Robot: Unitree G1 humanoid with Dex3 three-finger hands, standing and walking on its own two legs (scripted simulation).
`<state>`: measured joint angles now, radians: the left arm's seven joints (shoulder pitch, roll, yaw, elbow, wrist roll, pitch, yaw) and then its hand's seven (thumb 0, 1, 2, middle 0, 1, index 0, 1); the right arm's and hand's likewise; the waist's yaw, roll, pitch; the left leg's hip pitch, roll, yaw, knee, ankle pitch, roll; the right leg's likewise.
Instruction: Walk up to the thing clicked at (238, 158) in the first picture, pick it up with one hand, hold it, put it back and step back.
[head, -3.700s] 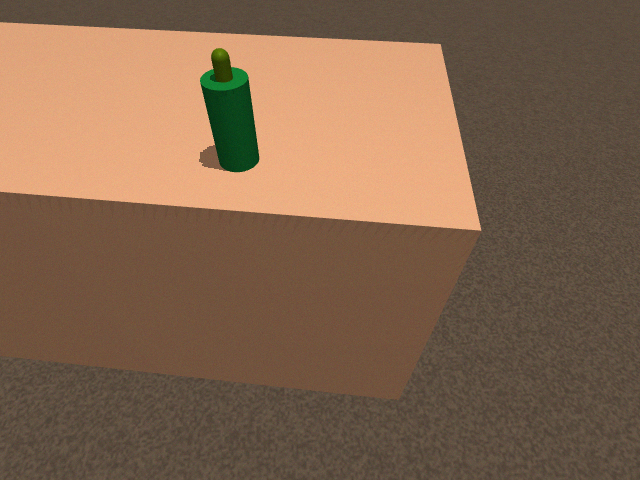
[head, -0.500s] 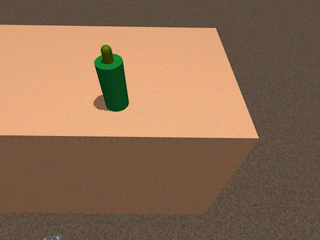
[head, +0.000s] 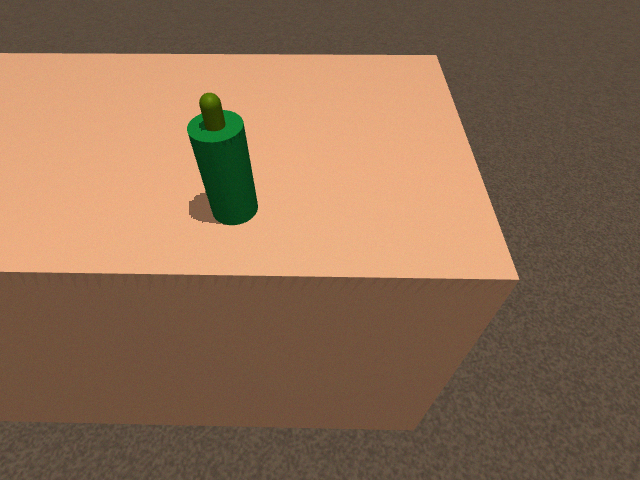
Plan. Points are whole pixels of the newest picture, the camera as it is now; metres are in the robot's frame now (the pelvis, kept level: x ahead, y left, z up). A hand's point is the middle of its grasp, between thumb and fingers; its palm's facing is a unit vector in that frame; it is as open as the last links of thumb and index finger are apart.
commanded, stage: stand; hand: left
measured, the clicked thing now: (223, 159) +0.50 +0.14 +0.12
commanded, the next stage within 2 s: none
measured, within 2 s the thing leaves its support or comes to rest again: neither
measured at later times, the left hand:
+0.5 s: hand out of the picture +0.08 +0.25 -0.15, palm faces -0.04 -0.94 -0.34, open 7.4 cm
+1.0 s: hand out of the picture +0.07 +0.25 -0.16, palm faces -0.04 -0.94 -0.34, open 7.4 cm
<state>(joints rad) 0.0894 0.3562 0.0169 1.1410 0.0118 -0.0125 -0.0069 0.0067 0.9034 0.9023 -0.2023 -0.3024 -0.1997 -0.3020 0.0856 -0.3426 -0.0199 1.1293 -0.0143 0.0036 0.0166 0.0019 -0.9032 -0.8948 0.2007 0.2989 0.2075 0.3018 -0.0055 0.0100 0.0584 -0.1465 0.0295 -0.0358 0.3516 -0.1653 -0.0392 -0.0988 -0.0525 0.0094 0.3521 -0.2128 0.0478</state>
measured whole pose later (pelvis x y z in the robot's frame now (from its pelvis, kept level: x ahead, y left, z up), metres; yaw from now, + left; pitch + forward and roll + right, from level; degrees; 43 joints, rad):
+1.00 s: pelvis +0.00 -0.01 +0.00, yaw -1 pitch -3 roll +0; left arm 0.13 0.36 0.01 1.11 0.01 0.00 -0.01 0.01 0.90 0.90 -0.20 -0.30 -0.20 -0.30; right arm 0.11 -0.35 -0.01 1.12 -0.01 -0.01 0.01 0.00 -0.90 -0.89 0.20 0.30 0.21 0.30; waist -0.01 0.00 0.05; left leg -0.14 0.04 -0.03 0.34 -0.16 -0.05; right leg -0.10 -0.04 0.02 0.36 -0.21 0.04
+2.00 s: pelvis +0.00 -0.01 +0.00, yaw -1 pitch -2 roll +0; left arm 0.13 0.36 0.01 1.10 0.01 0.00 -0.01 0.01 0.90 0.90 -0.20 -0.30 -0.20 -0.30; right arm 0.11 -0.35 -0.01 1.12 -0.01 0.00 0.01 0.00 -0.90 -0.89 0.20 0.30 0.21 0.30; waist -0.01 0.00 0.06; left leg -0.14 0.04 -0.03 0.34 -0.17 -0.05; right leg -0.10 -0.04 0.02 0.35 -0.22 0.04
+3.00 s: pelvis +0.01 +0.00 -0.01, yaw -1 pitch -3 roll +0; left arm 0.43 0.30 0.24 0.01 -0.05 -0.13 0.04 -0.01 -0.50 0.02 -0.04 -0.03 -0.03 -0.05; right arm 0.29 -0.23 -0.13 0.54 0.03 -0.09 -0.04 -0.01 0.51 -0.01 0.05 0.05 0.06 0.05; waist 0.03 0.04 0.01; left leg -0.15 0.03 -0.03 0.43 -0.23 -0.04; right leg -0.11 -0.05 0.02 0.44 -0.28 0.04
